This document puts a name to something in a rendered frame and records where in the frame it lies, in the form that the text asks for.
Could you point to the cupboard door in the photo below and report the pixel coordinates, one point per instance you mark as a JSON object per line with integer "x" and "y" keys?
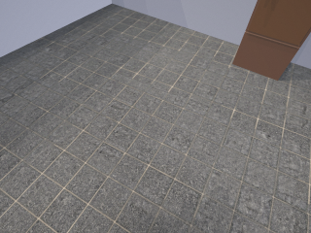
{"x": 285, "y": 20}

